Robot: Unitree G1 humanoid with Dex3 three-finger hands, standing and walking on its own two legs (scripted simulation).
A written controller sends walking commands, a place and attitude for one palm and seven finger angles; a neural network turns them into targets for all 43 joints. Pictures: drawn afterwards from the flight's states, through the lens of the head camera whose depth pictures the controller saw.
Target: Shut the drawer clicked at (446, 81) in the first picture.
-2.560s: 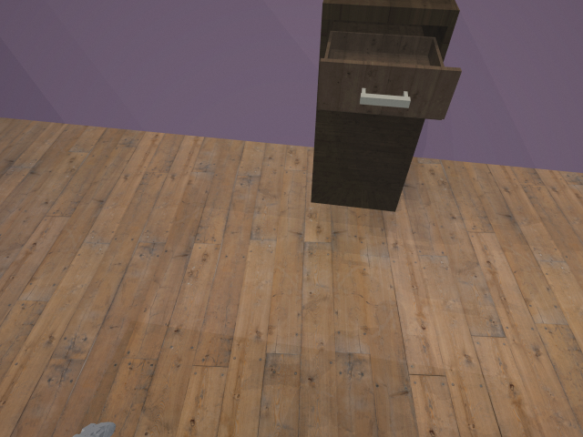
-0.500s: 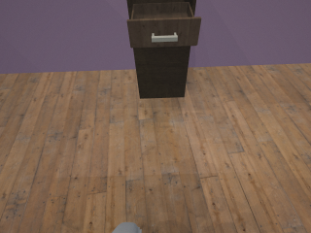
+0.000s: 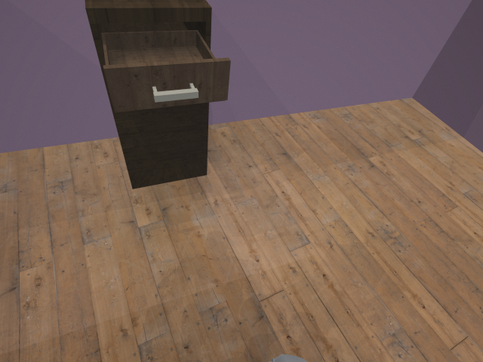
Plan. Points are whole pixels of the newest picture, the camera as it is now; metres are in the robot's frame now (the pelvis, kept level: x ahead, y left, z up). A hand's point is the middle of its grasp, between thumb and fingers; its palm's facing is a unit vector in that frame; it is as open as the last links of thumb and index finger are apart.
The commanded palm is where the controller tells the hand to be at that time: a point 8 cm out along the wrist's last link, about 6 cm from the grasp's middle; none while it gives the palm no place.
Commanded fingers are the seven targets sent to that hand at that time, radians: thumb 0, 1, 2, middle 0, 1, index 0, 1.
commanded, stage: walk to a spot facing it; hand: left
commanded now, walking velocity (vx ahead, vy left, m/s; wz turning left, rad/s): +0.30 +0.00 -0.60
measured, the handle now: (175, 91) +0.82 +0.28 -0.01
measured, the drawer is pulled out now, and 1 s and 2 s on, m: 0.30 0.30 0.30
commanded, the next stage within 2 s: none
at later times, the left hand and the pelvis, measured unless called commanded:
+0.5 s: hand (212, 269) +0.35 +0.09 -0.18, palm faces -0.34 -0.92 -0.18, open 7.4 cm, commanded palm none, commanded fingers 0.00 0.90 0.90 -0.20 -0.30 -0.20 -0.30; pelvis +0.19 -0.05 -0.02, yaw -18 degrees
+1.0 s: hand (200, 217) +0.50 +0.14 -0.18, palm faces -0.46 -0.87 -0.17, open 7.4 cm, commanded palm none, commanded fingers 0.00 0.90 0.90 -0.20 -0.30 -0.20 -0.30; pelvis +0.37 -0.03 +0.00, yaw -36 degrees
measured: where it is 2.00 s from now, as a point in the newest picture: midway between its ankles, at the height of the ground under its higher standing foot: (246, 327)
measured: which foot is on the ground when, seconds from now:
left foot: down 0.00-0.32, up 0.34-0.78, down 0.80-1.00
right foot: up 0.00-0.32, down 0.34-0.80, up 0.82-1.00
